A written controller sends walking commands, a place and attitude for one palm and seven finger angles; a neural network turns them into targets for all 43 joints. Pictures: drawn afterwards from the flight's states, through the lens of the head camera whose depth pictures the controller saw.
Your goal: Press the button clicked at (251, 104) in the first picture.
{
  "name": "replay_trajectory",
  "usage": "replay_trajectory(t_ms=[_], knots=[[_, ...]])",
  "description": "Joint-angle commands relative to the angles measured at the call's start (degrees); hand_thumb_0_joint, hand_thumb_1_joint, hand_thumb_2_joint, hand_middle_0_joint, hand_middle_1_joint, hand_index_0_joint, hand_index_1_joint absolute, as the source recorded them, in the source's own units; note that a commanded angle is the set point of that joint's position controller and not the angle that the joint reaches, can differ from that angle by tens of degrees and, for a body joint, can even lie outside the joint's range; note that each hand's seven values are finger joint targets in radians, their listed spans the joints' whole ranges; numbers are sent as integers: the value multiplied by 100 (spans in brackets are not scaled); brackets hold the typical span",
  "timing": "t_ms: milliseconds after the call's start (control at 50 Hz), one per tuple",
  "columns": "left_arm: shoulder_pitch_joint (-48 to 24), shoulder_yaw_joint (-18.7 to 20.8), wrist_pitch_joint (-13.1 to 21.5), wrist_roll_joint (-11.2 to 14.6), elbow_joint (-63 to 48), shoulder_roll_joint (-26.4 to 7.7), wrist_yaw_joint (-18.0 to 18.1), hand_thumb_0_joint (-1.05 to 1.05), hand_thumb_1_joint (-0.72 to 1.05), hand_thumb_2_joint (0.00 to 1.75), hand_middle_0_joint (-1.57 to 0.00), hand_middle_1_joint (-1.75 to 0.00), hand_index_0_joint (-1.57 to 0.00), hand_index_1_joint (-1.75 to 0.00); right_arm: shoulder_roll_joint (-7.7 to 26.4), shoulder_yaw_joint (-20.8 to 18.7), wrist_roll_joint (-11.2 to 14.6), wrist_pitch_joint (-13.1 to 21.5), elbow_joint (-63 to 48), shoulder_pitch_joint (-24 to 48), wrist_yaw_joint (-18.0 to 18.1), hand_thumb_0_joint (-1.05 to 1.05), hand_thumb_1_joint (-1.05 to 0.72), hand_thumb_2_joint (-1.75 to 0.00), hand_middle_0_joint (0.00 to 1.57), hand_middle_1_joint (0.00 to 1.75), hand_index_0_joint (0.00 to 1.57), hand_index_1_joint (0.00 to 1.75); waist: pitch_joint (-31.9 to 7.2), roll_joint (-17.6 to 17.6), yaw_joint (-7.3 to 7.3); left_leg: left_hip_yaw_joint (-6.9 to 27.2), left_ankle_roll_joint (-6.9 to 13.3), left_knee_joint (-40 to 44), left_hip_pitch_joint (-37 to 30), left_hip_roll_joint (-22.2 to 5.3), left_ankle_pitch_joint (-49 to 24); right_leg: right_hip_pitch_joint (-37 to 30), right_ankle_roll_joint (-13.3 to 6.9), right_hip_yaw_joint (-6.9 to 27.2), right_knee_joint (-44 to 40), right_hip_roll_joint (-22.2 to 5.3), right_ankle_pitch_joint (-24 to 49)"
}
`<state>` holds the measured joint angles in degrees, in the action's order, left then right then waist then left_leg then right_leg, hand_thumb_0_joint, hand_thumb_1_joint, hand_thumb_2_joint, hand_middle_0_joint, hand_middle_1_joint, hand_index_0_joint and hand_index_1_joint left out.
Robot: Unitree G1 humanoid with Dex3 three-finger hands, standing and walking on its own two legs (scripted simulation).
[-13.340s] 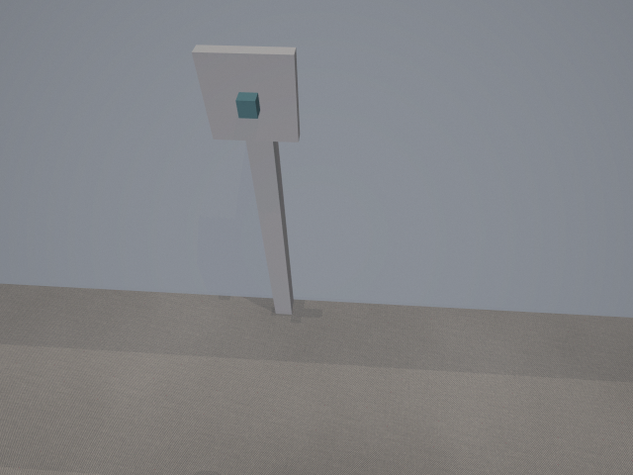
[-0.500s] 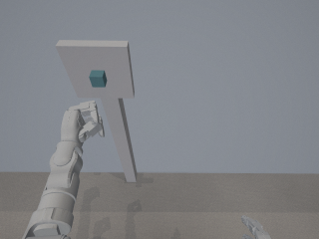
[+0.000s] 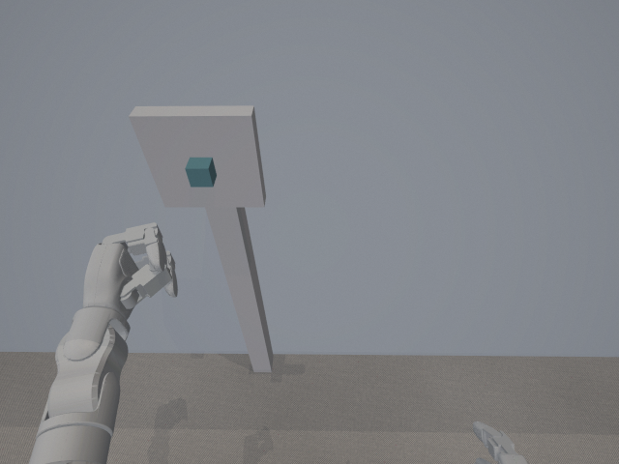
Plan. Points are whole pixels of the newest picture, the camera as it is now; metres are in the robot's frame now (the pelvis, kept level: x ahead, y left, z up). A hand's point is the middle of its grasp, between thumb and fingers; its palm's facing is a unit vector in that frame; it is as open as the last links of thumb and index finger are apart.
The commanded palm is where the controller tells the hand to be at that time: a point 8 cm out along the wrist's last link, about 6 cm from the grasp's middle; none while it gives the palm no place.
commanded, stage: draw the hand back to the body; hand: left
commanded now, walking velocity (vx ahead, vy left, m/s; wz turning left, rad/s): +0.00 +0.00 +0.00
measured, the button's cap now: (202, 170) +0.52 +0.21 +0.12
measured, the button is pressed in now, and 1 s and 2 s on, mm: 0 0 0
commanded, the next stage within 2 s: step back with the hand held close in 1.08 s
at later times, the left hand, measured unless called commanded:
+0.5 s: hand (87, 316) +0.23 +0.24 +0.15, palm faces +0.34 -0.90 -0.27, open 3.1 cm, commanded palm +0.18 +0.28 +0.17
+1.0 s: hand (30, 346) +0.18 +0.26 +0.17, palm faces +0.44 -0.82 -0.36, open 3.1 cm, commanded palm +0.13 +0.29 +0.19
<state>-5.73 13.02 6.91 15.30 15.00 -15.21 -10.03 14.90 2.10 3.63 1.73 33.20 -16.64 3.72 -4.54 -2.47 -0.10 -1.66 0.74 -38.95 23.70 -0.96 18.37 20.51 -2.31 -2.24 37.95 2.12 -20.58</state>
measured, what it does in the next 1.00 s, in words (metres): stands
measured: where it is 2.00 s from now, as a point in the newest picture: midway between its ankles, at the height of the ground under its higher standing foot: outside the picture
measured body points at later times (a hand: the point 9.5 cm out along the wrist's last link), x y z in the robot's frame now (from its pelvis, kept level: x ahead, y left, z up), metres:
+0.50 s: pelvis +0.00 +0.01 +0.02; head -0.02 +0.00 +0.47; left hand +0.20 +0.29 +0.17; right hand +0.20 -0.19 -0.06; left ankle +0.02 +0.11 -0.72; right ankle -0.01 -0.09 -0.72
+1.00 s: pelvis +0.01 +0.01 +0.02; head -0.01 -0.01 +0.47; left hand +0.15 +0.30 +0.20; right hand +0.21 -0.20 -0.06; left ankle +0.02 +0.11 -0.72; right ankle -0.01 -0.09 -0.72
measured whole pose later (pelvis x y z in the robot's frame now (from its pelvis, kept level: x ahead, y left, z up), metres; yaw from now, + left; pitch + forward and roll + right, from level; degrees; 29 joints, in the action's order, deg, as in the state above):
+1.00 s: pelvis +0.01 +0.01 +0.02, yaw +1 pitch -4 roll +0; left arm 30.3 16.0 4.4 3.8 -26.7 -17.4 6.2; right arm 13.0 1.8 0.0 4.2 35.3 -11.0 4.6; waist 0.9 -3.5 -4.7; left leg -1.5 1.7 -25.1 7.3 0.7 13.4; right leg 3.4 -1.1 -2.2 22.9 0.9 -15.1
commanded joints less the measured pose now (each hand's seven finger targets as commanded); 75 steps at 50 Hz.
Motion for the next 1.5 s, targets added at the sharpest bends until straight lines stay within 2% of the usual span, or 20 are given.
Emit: replay_trajectory(t_ms=[0, 40, 80, 100, 140, 160, 320, 500, 640, 700, 780, 860, 940, 1020, 1180, 1200, 1220, 1300, 1420, 1480], knots=[[-1408, 163, 237, 145, -1904, -897, -126, 0, 90, 90, -130, -150, -130, -150, 607, -232, 19, 545, -982, 864, 84, 0, -90, -90, 20, 30, 20, 30, -914, 46, -3, 194, 174, 571, -787, 129, -771, -268, 169, 190, -778, -96, 1456], [-1000, 377, 62, 191, -1962, -1079, -169, 0, 90, 90, -130, -150, -130, -150, 640, -241, 17, 587, -981, 902, 117, 0, -90, -90, 20, 30, 20, 30, -886, 225, -77, 206, 178, 606, -767, 132, -724, -362, 180, 209, -859, -100, 1329], [-832, 297, -124, 193, -2358, -974, -212, 0, 90, 90, -130, -150, -130, -150, 589, -210, 34, 630, -1044, 1010, 133, 0, -90, -90, 20, 30, 20, 30, -909, 56, -113, 200, 167, 699, -926, 145, -816, -428, 164, 165, -883, -124, 1403], [-942, 250, 107, -512, -3039, -1524, 493, 0, 90, 90, -130, -150, -130, -150, 524, -237, -99, 629, -996, 1250, 187, 0, -90, -90, 20, 30, 20, 30, -570, 107, -196, 180, 165, 897, -1041, 141, -725, -307, 135, 383, -1290, -260, 1108], [-173, -34, 41, -642, -2886, -1017, 958, 0, 90, 90, -130, -150, -130, -150, 492, -200, -143, 628, -922, 1283, 206, 0, -90, -90, 20, 30, 20, 30, -162, 441, -143, 230, 169, 1039, -1000, 94, -476, -247, 161, 310, -1467, -252, 665], [-9, -150, 10, -735, -3014, -910, 1078, 0, 90, 90, -130, -150, -130, -150, 466, -174, -150, 582, -893, 1268, 208, 0, -90, -90, 20, 30, 20, 30, -158, 214, -119, 207, 170, 1125, -1156, 72, -444, -352, 148, 308, -1477, -275, 611], [710, 120, 36, -1036, -4073, -1087, 1584, 0, 90, 90, -130, -150, -130, -150, 381, -126, -283, 484, -809, 1360, 213, 0, -90, -90, 20, 30, 20, 30, -378, -113, -193, 219, 117, 1580, -1843, 33, -997, -1073, 82, 184, -1701, -230, 1179], [1903, 267, -11, -1103, -4680, -967, 1646, 0, 90, 90, -130, -150, -130, -150, 363, -146, -353, 447, -784, 1443, 122, 0, -90, -90, 20, 30, 20, 30, -14, -79, -271, 238, 72, 1792, -1953, -4, -1400, -1329, 86, 137, -1857, -207, 1475], [2778, 732, 32, -1135, -5178, -1231, 1674, 0, 90, 90, -130, -150, -130, -150, 364, -212, -385, 498, -781, 1432, 63, 0, -90, -90, 20, 30, 20, 30, 3, 70, -379, 231, 64, 1748, -1942, -16, -1745, -1457, 99, 112, -1868, -185, 1737], [3023, 844, 88, -1129, -5443, -1243, 1692, 0, 90, 90, -130, -150, -130, -150, 322, -207, -369, 528, -800, 1411, 60, 0, -90, -90, 20, 30, 20, 30, 38, -206, -390, 239, 33, 1741, -1913, -18, -1743, -1451, 90, 104, -1810, -211, 1711], [3352, 1020, 111, -1104, -5633, -1311, 1701, 0, 90, 90, -130, -150, -130, -150, 323, -233, -347, 571, -833, 1381, 76, 0, -90, -90, 20, 30, 20, 30, 133, -79, -404, 232, 29, 1729, -1870, -34, -1607, -1394, 101, 110, -1855, -194, 1613], [3209, 733, 76, -1144, -5362, -1023, 1691, 0, 90, 90, -130, -150, -130, -150, 368, -263, -357, 585, -761, 1330, 102, 0, -90, -90, 20, 30, 20, 30, 439, 6, -292, 213, 59, 1756, -1862, -42, -1396, -1170, 127, 123, -1941, -204, 1405], [3070, 837, 96, -1171, -5351, -1160, 1741, 0, 90, 90, -130, -150, -130, -150, 381, -282, -374, 606, -735, 1343, 143, 0, -90, -90, 20, 30, 20, 30, 393, 97, -330, 220, 93, 1768, -1899, -23, -1191, -1160, 122, 157, -2033, -193, 1190], [3069, 904, 143, -1163, -5580, -1239, 1771, 0, 90, 90, -130, -150, -130, -150, 334, -252, -392, 655, -758, 1353, 160, 0, -90, -90, 20, 30, 20, 30, 78, -138, -390, 206, 87, 1713, -1972, 21, -1387, -1364, 108, 163, -1922, -235, 1439], [3001, 907, 125, -1154, -5415, -1216, 1762, 0, 90, 90, -130, -150, -130, -150, 327, -248, -380, 655, -697, 1341, 136, 0, -90, -90, 20, 30, 20, 30, 326, -165, -345, 170, 54, 1712, -1888, 5, -1495, -1303, 107, 168, -1940, -223, 1580], [2504, 1705, 352, -1143, -5769, -1961, 1794, 0, 90, 90, -130, -150, -130, -150, 514, -300, -353, 492, -932, 1234, 97, 0, -90, -90, 20, 30, 20, 30, 623, 19, -144, 336, 205, 1500, -1497, -112, -1253, -785, 134, 776, -2268, -502, 1803], [3149, 1342, 372, -1150, -5216, -1473, 1737, 0, 90, 90, -130, -150, -130, -150, 439, -309, -369, 392, -815, 1223, 91, 0, -90, -90, 20, 30, 20, 30, 517, 253, -96, 364, 206, 1355, -1581, -91, -1235, -731, 114, 829, -2304, -658, 1914], [3648, 995, 416, -1209, -5098, -1179, 1676, 0, 90, 90, -130, -150, -130, -150, 499, -379, -352, 143, -933, 1192, 28, 0, -90, -90, 20, 30, 20, 30, 156, 104, -47, 332, 167, 1351, -1592, -206, -1858, -831, 167, 679, -2037, -701, 2389], [4046, 1357, 487, -1185, -5680, -1574, 1756, 0, 90, 90, -130, -150, -130, -150, 476, -471, -283, -110, -1202, 1186, 54, 0, -90, -90, 20, 30, 20, 30, -575, 353, -61, 323, 165, 1303, -1582, -317, -2745, -1174, 262, 447, -1548, -613, 3057], [4229, 1515, 549, -1162, -5904, -1704, 1812, 0, 90, 90, -130, -150, -130, -150, 443, -477, -264, -159, -1288, 1192, 82, 0, -90, -90, 20, 30, 20, 30, -713, 130, -67, 361, 160, 1281, -1416, -340, -2845, -1249, 251, 449, -1350, -606, 3113]])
